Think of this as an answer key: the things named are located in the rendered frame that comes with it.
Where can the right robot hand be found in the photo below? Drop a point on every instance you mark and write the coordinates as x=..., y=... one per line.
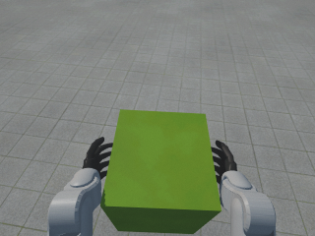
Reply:
x=225, y=160

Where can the left robot hand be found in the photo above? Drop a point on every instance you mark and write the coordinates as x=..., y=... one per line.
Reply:
x=93, y=157

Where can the right robot forearm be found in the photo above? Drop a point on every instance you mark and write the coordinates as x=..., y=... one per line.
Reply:
x=251, y=212

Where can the left robot forearm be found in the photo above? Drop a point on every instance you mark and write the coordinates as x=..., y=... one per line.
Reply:
x=71, y=211

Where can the carton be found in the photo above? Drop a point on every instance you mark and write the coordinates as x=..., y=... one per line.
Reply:
x=161, y=176

